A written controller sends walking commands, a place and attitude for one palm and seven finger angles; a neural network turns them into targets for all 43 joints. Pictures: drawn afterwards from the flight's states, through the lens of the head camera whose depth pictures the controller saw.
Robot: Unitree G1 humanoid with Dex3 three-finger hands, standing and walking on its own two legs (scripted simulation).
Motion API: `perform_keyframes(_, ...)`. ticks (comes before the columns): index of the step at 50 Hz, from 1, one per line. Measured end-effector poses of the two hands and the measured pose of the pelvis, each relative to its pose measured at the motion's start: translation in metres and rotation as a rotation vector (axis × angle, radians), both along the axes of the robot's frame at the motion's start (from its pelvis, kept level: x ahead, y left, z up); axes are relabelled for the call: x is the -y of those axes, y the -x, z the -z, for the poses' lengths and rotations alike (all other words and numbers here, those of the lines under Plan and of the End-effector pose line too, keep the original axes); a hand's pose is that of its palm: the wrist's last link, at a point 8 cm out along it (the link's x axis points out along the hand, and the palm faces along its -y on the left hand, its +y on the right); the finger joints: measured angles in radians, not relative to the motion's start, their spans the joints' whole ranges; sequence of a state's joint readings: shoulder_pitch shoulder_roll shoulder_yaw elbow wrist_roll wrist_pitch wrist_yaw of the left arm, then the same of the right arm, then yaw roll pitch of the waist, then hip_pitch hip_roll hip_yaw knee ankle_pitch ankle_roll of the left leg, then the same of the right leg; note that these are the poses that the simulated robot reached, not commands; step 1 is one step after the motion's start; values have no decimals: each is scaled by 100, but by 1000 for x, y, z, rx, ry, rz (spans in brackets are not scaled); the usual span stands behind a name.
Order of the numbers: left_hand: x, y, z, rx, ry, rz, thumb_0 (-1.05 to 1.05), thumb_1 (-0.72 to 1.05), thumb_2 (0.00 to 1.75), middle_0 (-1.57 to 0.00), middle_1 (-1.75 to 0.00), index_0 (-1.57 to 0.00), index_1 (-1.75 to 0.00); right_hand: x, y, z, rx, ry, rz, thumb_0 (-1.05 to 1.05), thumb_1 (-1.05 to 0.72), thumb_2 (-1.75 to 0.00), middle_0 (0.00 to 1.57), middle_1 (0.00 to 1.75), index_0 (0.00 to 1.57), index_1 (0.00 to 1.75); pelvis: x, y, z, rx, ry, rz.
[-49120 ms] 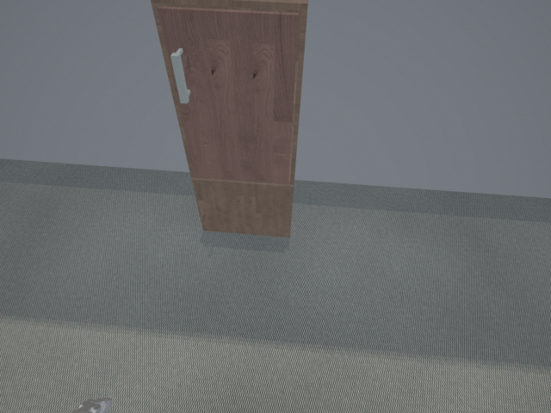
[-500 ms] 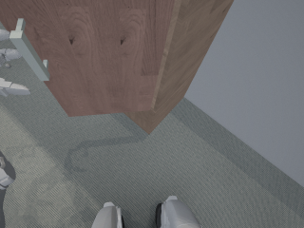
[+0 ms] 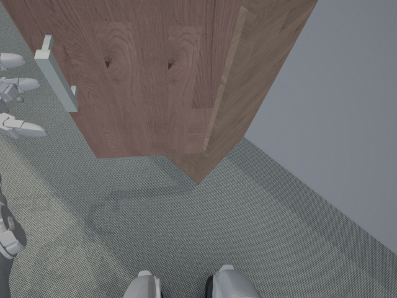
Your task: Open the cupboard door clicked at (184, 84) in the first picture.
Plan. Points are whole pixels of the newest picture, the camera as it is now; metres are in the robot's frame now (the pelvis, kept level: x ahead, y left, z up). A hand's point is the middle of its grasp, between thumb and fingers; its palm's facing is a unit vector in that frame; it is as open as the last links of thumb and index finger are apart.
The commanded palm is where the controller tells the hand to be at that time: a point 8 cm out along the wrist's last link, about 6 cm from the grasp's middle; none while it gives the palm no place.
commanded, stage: move the hooked fingers beside the handle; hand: left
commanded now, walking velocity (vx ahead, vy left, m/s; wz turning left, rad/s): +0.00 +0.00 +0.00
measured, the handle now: (61, 76) +0.52 +0.25 +0.07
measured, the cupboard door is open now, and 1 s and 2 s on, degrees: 48 48 48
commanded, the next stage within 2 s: slide the fingers in behind the handle in 0.22 s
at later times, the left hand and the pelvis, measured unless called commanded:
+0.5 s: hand (24, 101) +0.46 +0.30 +0.08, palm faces +0.07 -1.00 +0.01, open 13.9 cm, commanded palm +0.44 +0.33 +0.07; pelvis +0.00 +0.00 +0.00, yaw +0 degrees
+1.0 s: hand (53, 97) +0.47 +0.25 +0.08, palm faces +0.08 -1.00 -0.01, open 13.9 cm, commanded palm +0.44 +0.30 +0.07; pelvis +0.00 -0.01 +0.00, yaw +0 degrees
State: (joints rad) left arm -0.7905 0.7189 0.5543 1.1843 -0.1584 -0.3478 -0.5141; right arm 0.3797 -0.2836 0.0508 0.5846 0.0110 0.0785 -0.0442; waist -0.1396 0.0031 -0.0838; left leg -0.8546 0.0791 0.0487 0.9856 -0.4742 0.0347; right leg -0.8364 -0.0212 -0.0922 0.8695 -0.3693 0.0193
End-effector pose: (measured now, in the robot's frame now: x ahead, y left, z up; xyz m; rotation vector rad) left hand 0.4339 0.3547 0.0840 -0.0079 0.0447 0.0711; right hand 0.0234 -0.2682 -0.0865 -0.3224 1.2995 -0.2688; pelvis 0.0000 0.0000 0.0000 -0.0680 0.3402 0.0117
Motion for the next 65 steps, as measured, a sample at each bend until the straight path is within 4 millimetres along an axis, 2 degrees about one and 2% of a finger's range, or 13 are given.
perform_keyframes(5,-3,1,10,-24,-15,-4,-1,-50,30,-30,-120,-30,-120,1,-4,0,12,17,-17,0,-90,-90,20,30,20,30,-1,3,3,-8,2,-4)
perform_keyframes(11,-1,-4,2,60,-12,-7,-1,-50,30,-30,-120,-30,-120,1,2,2,-11,24,-15,0,-90,-90,20,30,20,30,-2,5,5,-14,6,-4)
perform_keyframes(15,0,-7,2,24,4,5,-1,-50,30,-30,-120,-30,-120,0,7,1,-14,20,3,0,-90,-90,20,30,20,30,-3,4,4,-13,6,-2)
perform_keyframes(19,1,-4,5,-16,-20,12,-1,-49,30,-30,-120,-30,-120,-3,13,1,-17,8,14,0,-90,-90,20,30,20,30,-3,4,3,-11,4,3)
perform_keyframes(24,4,1,3,36,-6,-3,-1,-49,30,-30,-120,-30,-120,-5,17,2,-30,-4,14,0,-90,-90,20,30,20,30,-3,5,3,-6,3,5)
perform_keyframes(32,19,-2,9,11,-15,21,-1,-50,30,-30,-120,-30,-120,-4,15,4,-21,-1,7,0,-90,-90,20,30,20,30,-2,7,4,-2,3,-4)
perform_keyframes(42,42,-12,6,21,-12,10,-1,-50,30,-30,-120,-30,-120,-2,10,7,5,-17,9,0,-90,-90,20,30,20,30,1,7,4,0,-5,-1)
perform_keyframes(55,51,-12,8,22,-13,-6,-1,-49,30,-30,-120,-30,-120,3,11,7,-10,-29,23,0,-90,-90,20,30,20,30,8,2,2,2,-12,3)
perform_keyframes(65,65,-11,10,23,-1,12,-1,-50,30,-30,-120,-30,-120,7,2,6,7,-24,15,0,-90,-90,20,30,20,30,9,0,0,9,-13,-3)
